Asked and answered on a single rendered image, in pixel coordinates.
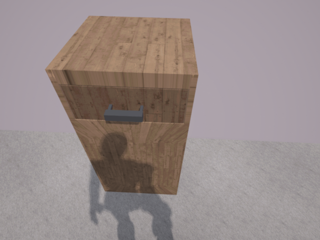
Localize cabinet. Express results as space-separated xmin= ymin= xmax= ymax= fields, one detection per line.
xmin=45 ymin=15 xmax=199 ymax=195

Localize drawer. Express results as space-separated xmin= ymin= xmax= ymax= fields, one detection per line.
xmin=60 ymin=84 xmax=188 ymax=123

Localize handle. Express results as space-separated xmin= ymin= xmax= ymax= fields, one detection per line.
xmin=104 ymin=104 xmax=144 ymax=122

